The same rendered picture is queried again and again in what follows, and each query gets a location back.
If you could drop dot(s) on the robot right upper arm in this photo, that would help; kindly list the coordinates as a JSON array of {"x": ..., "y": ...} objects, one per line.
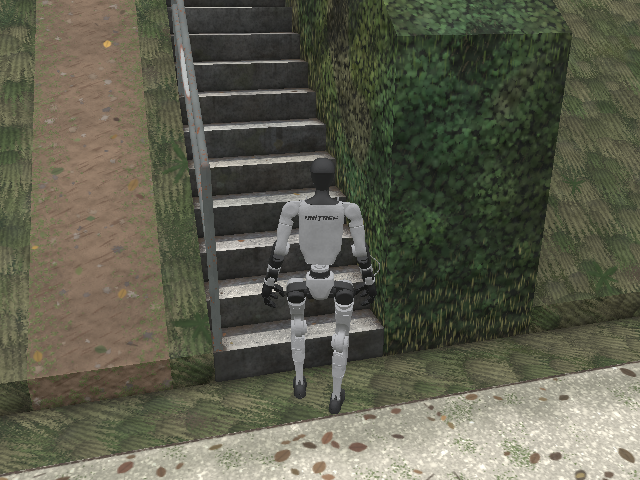
[{"x": 352, "y": 212}]

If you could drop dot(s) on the robot right hand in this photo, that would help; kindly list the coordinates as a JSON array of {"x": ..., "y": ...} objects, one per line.
[{"x": 369, "y": 289}]

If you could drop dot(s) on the robot left upper arm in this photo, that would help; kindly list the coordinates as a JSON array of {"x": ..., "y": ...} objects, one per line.
[{"x": 289, "y": 210}]

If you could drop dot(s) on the right robot forearm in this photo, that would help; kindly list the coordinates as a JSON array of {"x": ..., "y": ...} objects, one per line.
[{"x": 366, "y": 267}]

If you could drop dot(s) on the robot left hand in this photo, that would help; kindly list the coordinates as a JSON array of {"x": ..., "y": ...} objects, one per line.
[{"x": 267, "y": 291}]

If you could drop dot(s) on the left robot forearm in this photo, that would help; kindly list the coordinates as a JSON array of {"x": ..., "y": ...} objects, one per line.
[{"x": 274, "y": 267}]

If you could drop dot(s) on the robot right shin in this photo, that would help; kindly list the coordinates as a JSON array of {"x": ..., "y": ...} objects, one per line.
[{"x": 339, "y": 362}]

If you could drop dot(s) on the humanoid robot head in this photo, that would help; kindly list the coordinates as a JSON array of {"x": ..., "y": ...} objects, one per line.
[{"x": 322, "y": 174}]

